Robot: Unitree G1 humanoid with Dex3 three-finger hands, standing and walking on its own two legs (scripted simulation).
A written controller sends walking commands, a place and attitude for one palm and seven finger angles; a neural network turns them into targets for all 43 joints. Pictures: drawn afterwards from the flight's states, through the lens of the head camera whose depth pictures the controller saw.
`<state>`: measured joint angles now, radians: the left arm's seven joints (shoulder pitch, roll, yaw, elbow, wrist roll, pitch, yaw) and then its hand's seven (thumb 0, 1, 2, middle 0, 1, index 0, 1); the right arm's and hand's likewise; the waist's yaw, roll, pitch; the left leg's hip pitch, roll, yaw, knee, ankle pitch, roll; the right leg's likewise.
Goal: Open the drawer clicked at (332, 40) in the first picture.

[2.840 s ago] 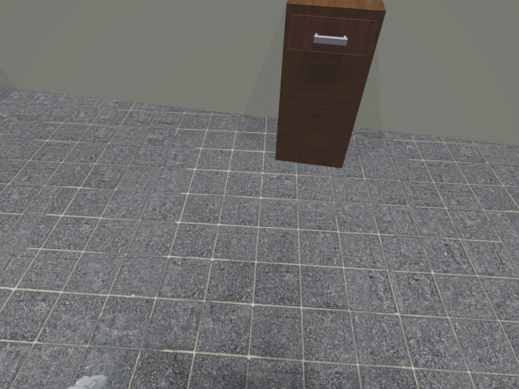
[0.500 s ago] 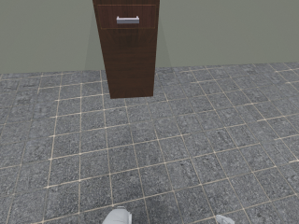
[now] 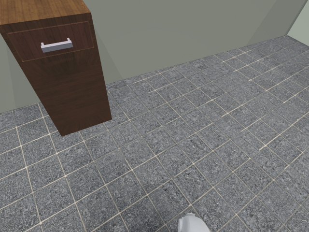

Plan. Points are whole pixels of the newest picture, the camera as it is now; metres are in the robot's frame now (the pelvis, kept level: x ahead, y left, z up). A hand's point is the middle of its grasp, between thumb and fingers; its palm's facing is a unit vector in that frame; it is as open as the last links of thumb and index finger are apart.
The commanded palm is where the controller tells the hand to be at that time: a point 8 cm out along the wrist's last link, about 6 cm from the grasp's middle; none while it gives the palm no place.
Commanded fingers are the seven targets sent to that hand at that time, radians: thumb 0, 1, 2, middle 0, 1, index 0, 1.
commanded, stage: walk to a spot facing it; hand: left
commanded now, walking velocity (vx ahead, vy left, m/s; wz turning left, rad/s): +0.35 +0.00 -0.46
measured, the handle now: (56, 44) +0.93 +0.52 -0.03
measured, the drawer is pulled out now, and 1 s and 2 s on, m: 0.00 0.00 0.00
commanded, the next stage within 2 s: turn to face it in 0.38 s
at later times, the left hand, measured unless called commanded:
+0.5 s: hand (113, 187) +0.29 +0.14 -0.17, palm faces -0.11 -0.97 -0.23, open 7.3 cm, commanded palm none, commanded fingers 0.00 0.90 0.90 -0.20 -0.30 -0.20 -0.30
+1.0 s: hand (117, 148) +0.43 +0.15 -0.17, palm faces +0.07 -0.97 -0.22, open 7.4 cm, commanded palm none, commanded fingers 0.00 0.90 0.90 -0.20 -0.30 -0.20 -0.30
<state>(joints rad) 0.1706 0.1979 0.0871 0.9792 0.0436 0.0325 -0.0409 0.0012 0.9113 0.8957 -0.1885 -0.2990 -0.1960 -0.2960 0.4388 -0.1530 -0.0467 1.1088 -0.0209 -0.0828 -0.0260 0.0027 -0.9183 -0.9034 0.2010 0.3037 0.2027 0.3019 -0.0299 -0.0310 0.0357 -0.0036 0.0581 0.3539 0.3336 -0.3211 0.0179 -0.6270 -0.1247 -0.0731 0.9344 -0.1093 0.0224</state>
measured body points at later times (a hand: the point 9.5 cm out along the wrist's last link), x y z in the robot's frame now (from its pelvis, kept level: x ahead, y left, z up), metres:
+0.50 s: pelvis +0.23 -0.05 +0.00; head +0.25 -0.05 +0.44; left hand +0.29 +0.19 -0.15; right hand +0.28 -0.30 -0.15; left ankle +0.34 +0.09 -0.70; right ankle +0.18 -0.13 -0.74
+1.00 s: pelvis +0.33 -0.04 +0.00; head +0.35 -0.04 +0.44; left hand +0.43 +0.20 -0.15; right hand +0.37 -0.29 -0.15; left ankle +0.39 +0.06 -0.74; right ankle +0.35 -0.19 -0.70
